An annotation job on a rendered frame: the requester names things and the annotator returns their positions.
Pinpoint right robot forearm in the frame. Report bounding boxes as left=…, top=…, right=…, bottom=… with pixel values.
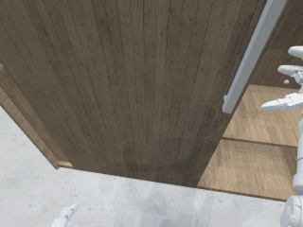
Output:
left=293, top=110, right=303, bottom=196

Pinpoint handle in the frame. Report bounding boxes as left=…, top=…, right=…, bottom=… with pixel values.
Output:
left=222, top=0, right=287, bottom=114

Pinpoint robot left hand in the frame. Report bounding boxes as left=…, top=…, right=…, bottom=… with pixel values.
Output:
left=50, top=203, right=79, bottom=227

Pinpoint robot right hand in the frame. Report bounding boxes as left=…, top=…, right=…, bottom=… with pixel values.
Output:
left=260, top=45, right=303, bottom=113

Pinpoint right robot upper arm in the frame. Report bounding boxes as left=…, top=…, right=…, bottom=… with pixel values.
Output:
left=280, top=195, right=303, bottom=227

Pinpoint wardrobe door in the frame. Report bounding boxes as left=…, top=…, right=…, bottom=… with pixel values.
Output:
left=0, top=0, right=293, bottom=188
left=0, top=62, right=70, bottom=163

